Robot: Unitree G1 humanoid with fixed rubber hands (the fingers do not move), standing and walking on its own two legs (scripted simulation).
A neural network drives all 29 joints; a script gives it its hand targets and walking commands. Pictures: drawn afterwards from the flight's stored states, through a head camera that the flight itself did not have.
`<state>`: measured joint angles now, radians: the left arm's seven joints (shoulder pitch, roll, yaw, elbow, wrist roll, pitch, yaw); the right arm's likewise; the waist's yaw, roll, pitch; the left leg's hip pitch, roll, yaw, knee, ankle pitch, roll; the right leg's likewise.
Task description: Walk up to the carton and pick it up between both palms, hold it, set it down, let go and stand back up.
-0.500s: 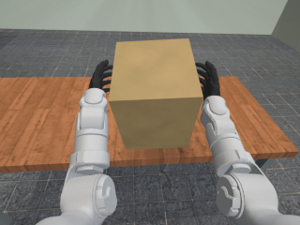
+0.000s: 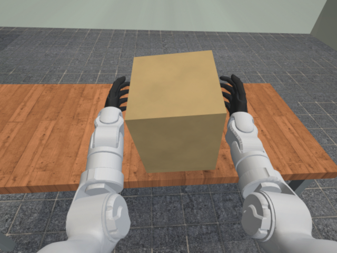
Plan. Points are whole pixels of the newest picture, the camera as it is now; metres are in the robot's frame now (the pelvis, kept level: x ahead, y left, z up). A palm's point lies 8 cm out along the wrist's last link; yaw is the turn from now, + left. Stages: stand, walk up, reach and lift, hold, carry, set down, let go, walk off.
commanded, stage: set down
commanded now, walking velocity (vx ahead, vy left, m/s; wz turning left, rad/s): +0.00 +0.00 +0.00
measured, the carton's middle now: (176, 116) +0.45 +0.00 +0.11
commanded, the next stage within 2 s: none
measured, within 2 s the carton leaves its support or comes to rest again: neither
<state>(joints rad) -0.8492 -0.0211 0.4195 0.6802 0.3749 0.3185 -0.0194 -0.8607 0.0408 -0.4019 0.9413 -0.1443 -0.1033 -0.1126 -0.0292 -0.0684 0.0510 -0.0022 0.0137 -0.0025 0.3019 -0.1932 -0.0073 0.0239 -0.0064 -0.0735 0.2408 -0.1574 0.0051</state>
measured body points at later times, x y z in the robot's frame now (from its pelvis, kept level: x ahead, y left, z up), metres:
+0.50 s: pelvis +0.01 +0.00 +0.00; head +0.00 +0.03 +0.45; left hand +0.44 +0.15 +0.14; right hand +0.43 -0.15 +0.16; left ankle -0.01 +0.12 -0.75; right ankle -0.01 -0.12 -0.75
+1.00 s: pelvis +0.02 +0.00 +0.00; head +0.03 +0.03 +0.45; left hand +0.46 +0.14 +0.12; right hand +0.44 -0.15 +0.13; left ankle -0.01 +0.12 -0.75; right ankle -0.01 -0.12 -0.75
